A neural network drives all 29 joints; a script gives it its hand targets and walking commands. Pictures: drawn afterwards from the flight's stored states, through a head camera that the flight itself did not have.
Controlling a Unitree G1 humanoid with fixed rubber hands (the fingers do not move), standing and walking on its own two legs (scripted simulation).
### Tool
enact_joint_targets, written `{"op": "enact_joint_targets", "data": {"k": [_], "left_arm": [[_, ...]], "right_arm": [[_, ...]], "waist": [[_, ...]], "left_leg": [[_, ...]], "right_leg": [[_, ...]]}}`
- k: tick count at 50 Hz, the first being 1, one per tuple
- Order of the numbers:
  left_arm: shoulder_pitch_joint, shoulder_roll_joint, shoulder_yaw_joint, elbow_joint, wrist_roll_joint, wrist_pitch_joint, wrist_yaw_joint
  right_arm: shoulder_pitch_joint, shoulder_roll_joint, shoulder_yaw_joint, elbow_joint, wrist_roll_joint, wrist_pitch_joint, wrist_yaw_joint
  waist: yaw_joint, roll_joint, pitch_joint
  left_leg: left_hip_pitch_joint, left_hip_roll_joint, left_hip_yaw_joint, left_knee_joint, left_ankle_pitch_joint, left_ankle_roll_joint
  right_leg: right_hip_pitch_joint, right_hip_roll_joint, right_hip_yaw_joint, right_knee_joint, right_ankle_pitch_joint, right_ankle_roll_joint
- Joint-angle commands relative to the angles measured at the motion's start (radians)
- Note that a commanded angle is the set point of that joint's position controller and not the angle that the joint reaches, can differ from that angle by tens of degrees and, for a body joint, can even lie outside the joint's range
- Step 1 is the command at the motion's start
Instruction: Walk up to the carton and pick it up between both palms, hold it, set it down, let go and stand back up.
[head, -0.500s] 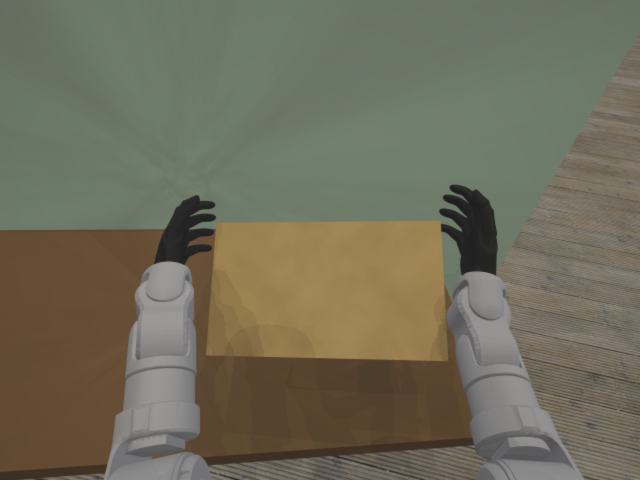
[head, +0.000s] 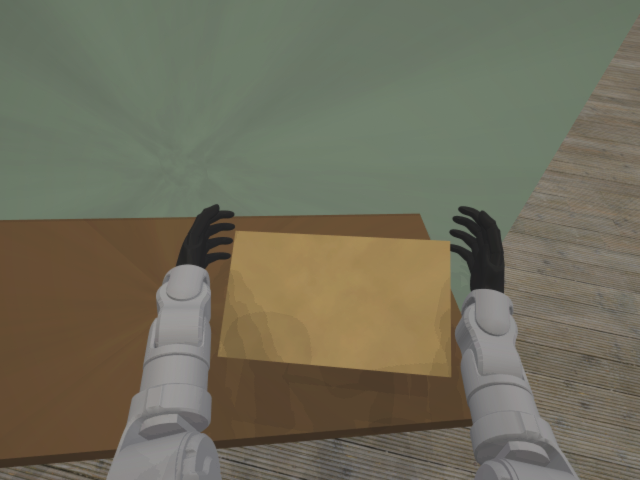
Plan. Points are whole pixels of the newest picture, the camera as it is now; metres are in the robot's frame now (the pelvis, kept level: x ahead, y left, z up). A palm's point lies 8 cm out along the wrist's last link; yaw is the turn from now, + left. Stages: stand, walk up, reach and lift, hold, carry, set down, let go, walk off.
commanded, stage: set down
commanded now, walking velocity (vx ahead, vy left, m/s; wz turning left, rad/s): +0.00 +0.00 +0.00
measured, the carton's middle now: (338, 304) +0.35 -0.03 -0.01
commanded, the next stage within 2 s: none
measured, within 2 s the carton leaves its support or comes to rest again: neither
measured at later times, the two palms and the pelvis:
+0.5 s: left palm (192, 270) +0.38 +0.18 +0.04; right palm (455, 291) +0.34 -0.19 +0.05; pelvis +0.02 +0.00 +0.00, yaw +1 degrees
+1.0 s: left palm (197, 270) +0.39 +0.18 +0.03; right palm (453, 317) +0.32 -0.19 +0.02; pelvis -0.01 +0.01 +0.00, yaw -1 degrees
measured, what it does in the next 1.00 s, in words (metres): stands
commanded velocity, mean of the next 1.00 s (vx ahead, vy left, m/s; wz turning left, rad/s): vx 0.00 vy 0.00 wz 0.00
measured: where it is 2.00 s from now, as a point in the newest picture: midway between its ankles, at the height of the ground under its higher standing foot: outside the picture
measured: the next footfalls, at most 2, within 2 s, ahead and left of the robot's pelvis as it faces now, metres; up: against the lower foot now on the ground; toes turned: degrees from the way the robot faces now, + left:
none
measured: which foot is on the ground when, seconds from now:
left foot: down 0.00-1.00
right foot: down 0.00-1.00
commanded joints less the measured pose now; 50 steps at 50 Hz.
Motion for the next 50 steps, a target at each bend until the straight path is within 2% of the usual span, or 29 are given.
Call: {"op": "enact_joint_targets", "data": {"k": [1,2,4,7,8,9,11,12,13,15,17,20,22,24,26,29,30,31,32,33,34,35,37,38,39,41,43,47,50], "left_arm": [[-0.502,-0.402,-0.326,-0.068,-0.048,-0.092,-0.152],[-0.508,-0.415,-0.335,-0.057,-0.043,-0.092,-0.156],[-0.496,-0.42,-0.328,-0.059,-0.053,-0.108,-0.143],[-0.54,-0.437,-0.364,-0.05,-0.084,-0.154,-0.132],[-0.542,-0.429,-0.369,-0.047,-0.07,-0.179,-0.131],[-0.54,-0.423,-0.364,-0.007,-0.07,-0.192,-0.131],[-0.576,-0.426,-0.388,-0.029,-0.08,-0.24,-0.117],[-0.586,-0.423,-0.392,0.027,-0.095,-0.261,-0.112],[-0.578,-0.44,-0.403,0.032,-0.095,-0.295,-0.105],[-0.582,-0.46,-0.428,0.06,-0.097,-0.338,-0.094],[-0.54,-0.483,-0.437,0.111,-0.084,-0.366,-0.087],[-0.512,-0.458,-0.429,0.181,-0.074,-0.377,-0.109],[-0.489,-0.431,-0.39,0.235,-0.075,-0.37,-0.123],[-0.528,-0.449,-0.415,0.215,-0.099,-0.393,-0.111],[-0.53,-0.44,-0.402,0.201,-0.09,-0.421,-0.103],[-0.517,-0.421,-0.381,0.262,-0.088,-0.436,-0.104],[-0.513,-0.406,-0.37,0.259,-0.074,-0.446,-0.105],[-0.509,-0.399,-0.375,0.289,-0.078,-0.446,-0.113],[-0.555,-0.401,-0.37,0.248,-0.077,-0.461,-0.108],[-0.555,-0.413,-0.401,0.269,-0.102,-0.473,-0.112],[-0.584,-0.413,-0.387,0.281,-0.101,-0.488,-0.112],[-0.618,-0.41,-0.378,0.307,-0.107,-0.494,-0.115],[-0.64,-0.389,-0.366,0.348,-0.12,-0.503,-0.12],[-0.626,-0.389,-0.338,0.393,-0.095,-0.503,-0.124],[-0.667,-0.387,-0.34,0.389,-0.095,-0.514,-0.127],[-0.693,-0.378,-0.302,0.423,-0.084,-0.511,-0.138],[-0.695,-0.377,-0.266,0.456,-0.076,-0.525,-0.137],[-0.744,-0.372,-0.255,0.514,-0.073,-0.556,-0.109],[-0.689,-0.391,-0.204,0.583,-0.035,-0.554,-0.098]], "right_arm": [[-0.512,0.377,0.347,-0.081,-0.07,-0.013,0.173],[-0.505,0.391,0.339,-0.077,-0.079,-0.01,0.174],[-0.514,0.385,0.349,-0.072,-0.071,-0.017,0.181],[-0.507,0.414,0.37,-0.055,-0.077,-0.044,0.167],[-0.519,0.44,0.383,-0.055,-0.09,-0.06,0.17],[-0.488,0.432,0.34,-0.022,-0.112,-0.064,0.168],[-0.519,0.468,0.361,-0.051,-0.107,-0.1,0.164],[-0.511,0.444,0.335,-0.035,-0.129,-0.114,0.161],[-0.519,0.462,0.359,-0.008,-0.118,-0.139,0.157],[-0.505,0.474,0.346,0.038,-0.135,-0.16,0.147],[-0.466,0.48,0.363,0.081,-0.143,-0.178,0.146],[-0.443,0.465,0.332,0.136,-0.164,-0.176,0.13],[-0.466,0.473,0.322,0.12,-0.14,-0.178,0.123],[-0.518,0.469,0.342,0.097,-0.114,-0.205,0.117],[-0.473,0.508,0.403,0.136,-0.096,-0.217,0.119],[-0.509,0.507,0.416,0.129,-0.085,-0.217,0.121],[-0.493,0.534,0.411,0.143,-0.086,-0.215,0.122],[-0.468,0.507,0.41,0.149,-0.105,-0.211,0.123],[-0.494,0.512,0.402,0.154,-0.099,-0.218,0.124],[-0.494,0.49,0.375,0.152,-0.106,-0.224,0.126],[-0.524,0.505,0.368,0.152,-0.116,-0.231,0.124],[-0.525,0.525,0.349,0.165,-0.122,-0.231,0.116],[-0.52,0.494,0.331,0.179,-0.137,-0.216,0.115],[-0.57,0.516,0.311,0.15,-0.149,-0.212,0.121],[-0.541,0.495,0.273,0.18,-0.172,-0.207,0.12],[-0.527,0.52,0.23,0.195,-0.209,-0.2,0.121],[-0.568,0.508,0.197,0.197,-0.231,-0.198,0.126],[-0.607,0.521,0.152,0.202,-0.25,-0.221,0.143],[-0.614,0.505,0.125,0.231,-0.255,-0.223,0.155]], "waist": [[0.043,0.052,-0.214],[0.016,0.046,-0.228],[0.033,0.069,-0.227],[0.012,0.09,-0.289],[0.034,0.084,-0.341],[-0.007,0.091,-0.315],[0.022,0.09,-0.435],[0.001,0.099,-0.426],[0.015,0.106,-0.448],[-0.026,0.099,-0.488],[-0.016,0.11,-0.513],[-0.035,0.085,-0.416],[-0.013,0.085,-0.396],[-0.034,0.089,-0.449],[0.014,0.077,-0.455],[0.039,0.087,-0.469],[0.054,0.093,-0.455],[0.011,0.063,-0.43],[0.037,0.098,-0.472],[0.008,0.104,-0.431],[0.028,0.106,-0.451],[0.006,0.088,-0.443],[-0.01,0.1,-0.431],[0.034,0.102,-0.425],[-0.005,0.087,-0.412],[-0.027,0.05,-0.408],[0.004,0.05,-0.405],[-0.012,0.08,-0.476],[0.025,0.118,-0.47]], "left_leg": [[0.057,-0.044,0.102,-0.038,-0.016,0.013],[0.06,-0.044,0.101,-0.044,-0.037,0.01],[0.065,-0.05,0.095,-0.028,0.03,-0.001],[0.062,-0.049,0.089,0.012,0.116,-0.017],[0.069,-0.043,0.092,0.002,0.123,-0.017],[0.08,-0.038,0.095,0.005,0.114,-0.019],[0.08,-0.034,0.081,0.018,0.181,-0.018],[0.081,-0.033,0.082,0.04,0.185,-0.031],[0.072,-0.036,0.081,0.051,0.255,-0.039],[0.123,-0.026,0.063,0.073,0.353,-0.052],[0.135,-0.023,0.059,0.079,0.409,-0.051],[0.061,-0.027,0.056,0.069,0.363,-0.059],[0.054,-0.029,0.063,0.064,0.348,-0.048],[0.048,-0.034,0.058,0.086,0.376,-0.052],[0.076,-0.027,0.053,0.102,0.465,-0.051],[0.002,-0.038,0.062,0.085,0.367,-0.035],[0.0,-0.038,0.058,0.07,0.347,-0.035],[-0.007,-0.03,0.063,0.068,0.299,-0.022],[-0.009,-0.039,0.058,0.067,0.328,-0.032],[-0.01,-0.035,0.064,0.066,0.318,-0.036],[0.0,-0.036,0.06,0.072,0.334,-0.038],[-0.001,-0.03,0.062,0.085,0.312,-0.027],[-0.046,-0.032,0.069,0.043,0.167,-0.014],[-0.051,-0.034,0.075,0.035,0.14,-0.01],[-0.053,-0.037,0.076,0.018,0.107,-0.008],[-0.076,-0.035,0.077,0.02,0.023,0.003],[-0.121,-0.034,0.086,0.01,-0.011,0.007],[-0.103,-0.022,0.082,0.011,-0.038,-0.002],[-0.134,-0.023,0.085,0.024,-0.044,-0.008]], "right_leg": [[-0.011,0.031,-0.09,-0.034,0.083,0.028],[-0.007,0.034,-0.105,-0.041,0.058,0.03],[-0.005,0.046,-0.104,-0.04,0.097,0.029],[0.02,0.046,-0.099,-0.004,0.224,0.024],[0.004,0.047,-0.103,-0.003,0.241,0.022],[-0.019,0.043,-0.107,-0.018,0.22,0.02],[-0.004,0.044,-0.094,0.002,0.282,0.022],[-0.02,0.042,-0.094,0.006,0.286,0.022],[0.01,0.048,-0.093,0.017,0.354,0.016],[-0.004,0.057,-0.097,0.016,0.401,0.021],[0.002,0.061,-0.1,0.016,0.444,0.013],[-0.031,0.055,-0.101,0.005,0.414,0.01],[-0.009,0.054,-0.086,-0.001,0.429,0.013],[0.021,0.05,-0.079,0.018,0.484,0.023],[0.027,0.055,-0.075,0.034,0.568,0.02],[0.045,0.03,-0.052,0.05,0.593,0.024],[0.014,0.037,-0.057,0.036,0.546,0.026],[0.01,0.029,-0.057,0.023,0.528,0.02],[-0.001,0.038,-0.052,0.032,0.505,0.019],[-0.031,0.04,-0.056,0.02,0.466,0.017],[-0.055,0.044,-0.063,0.02,0.444,0.024],[-0.056,0.032,-0.052,0.015,0.468,0.018],[-0.06,0.014,-0.049,-0.003,0.367,0.027],[-0.09,0.018,-0.051,-0.009,0.286,0.016],[-0.117,0.024,-0.055,-0.024,0.248,0.021],[-0.136,0.017,-0.053,-0.029,0.161,0.02],[-0.169,0.017,-0.051,-0.019,0.106,0.02],[-0.19,0.03,-0.064,-0.022,0.058,0.013],[-0.243,0.031,-0.062,-0.026,-0.002,-0.009]]}}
